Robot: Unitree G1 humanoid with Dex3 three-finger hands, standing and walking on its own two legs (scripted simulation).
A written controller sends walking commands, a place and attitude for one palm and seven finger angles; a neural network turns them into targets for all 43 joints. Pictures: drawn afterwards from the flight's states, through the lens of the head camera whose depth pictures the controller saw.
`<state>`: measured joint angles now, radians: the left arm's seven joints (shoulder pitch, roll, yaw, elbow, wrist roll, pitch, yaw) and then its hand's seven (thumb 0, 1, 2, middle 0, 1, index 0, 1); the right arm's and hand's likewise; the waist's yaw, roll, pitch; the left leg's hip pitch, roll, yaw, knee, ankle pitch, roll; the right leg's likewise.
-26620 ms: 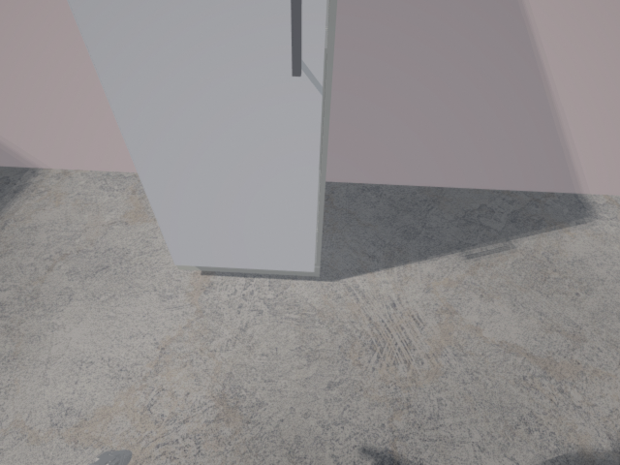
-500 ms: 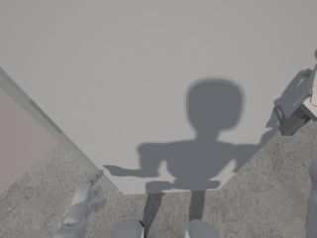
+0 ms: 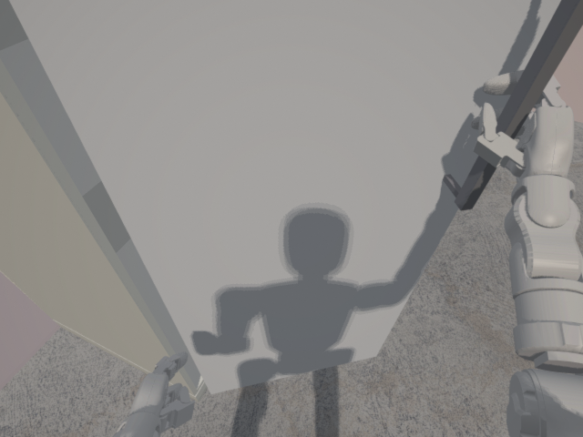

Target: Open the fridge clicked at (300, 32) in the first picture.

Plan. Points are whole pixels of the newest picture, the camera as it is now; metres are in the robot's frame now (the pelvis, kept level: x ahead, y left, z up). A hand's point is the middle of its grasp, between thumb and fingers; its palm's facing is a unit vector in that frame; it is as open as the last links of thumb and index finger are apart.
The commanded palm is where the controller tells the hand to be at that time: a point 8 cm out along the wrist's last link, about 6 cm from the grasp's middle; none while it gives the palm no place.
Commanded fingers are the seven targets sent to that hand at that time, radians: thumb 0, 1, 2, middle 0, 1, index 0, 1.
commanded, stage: stop walking and hold the door back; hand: right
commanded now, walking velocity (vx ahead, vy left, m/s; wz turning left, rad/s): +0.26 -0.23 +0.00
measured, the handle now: (500, 109) +0.43 -0.24 +0.25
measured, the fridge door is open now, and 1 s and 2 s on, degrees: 53 49 47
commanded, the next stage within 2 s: loosen the grip on the handle in 1.26 s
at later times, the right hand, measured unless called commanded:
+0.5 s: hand (478, 131) +0.42 -0.22 +0.23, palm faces +0.24 +0.96 -0.16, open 5.1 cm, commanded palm +0.40 -0.27 +0.20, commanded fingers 0.00 -0.90 -0.90 0.45 1.40 0.45 1.40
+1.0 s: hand (470, 124) +0.44 -0.21 +0.23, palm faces +0.25 +0.95 -0.17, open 5.1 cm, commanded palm +0.40 -0.29 +0.20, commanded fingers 0.00 -0.90 -0.90 0.45 1.40 0.45 1.40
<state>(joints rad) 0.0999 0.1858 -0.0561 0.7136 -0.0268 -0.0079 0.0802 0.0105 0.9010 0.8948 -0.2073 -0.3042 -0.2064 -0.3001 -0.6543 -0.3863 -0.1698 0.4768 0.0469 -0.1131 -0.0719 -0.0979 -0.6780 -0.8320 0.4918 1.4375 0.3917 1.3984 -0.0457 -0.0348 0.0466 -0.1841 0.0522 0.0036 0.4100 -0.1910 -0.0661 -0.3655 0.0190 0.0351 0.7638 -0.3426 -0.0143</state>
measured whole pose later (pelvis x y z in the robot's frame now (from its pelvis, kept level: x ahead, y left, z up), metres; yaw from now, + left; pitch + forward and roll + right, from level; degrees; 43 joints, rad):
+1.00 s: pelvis -0.03 +0.00 +0.01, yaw +3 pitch +0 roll +0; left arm 0.24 0.30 0.00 0.73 -0.05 -0.04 0.12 0.01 0.90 0.90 -0.20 -0.30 -0.20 -0.30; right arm -0.83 -0.50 -0.29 0.92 0.03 -0.16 -0.02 -0.14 -0.69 -0.81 0.46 1.40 0.46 1.40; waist 0.07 -0.02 0.00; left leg -0.20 -0.01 -0.02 0.35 -0.16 -0.01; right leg -0.21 -0.03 -0.09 0.39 -0.18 -0.01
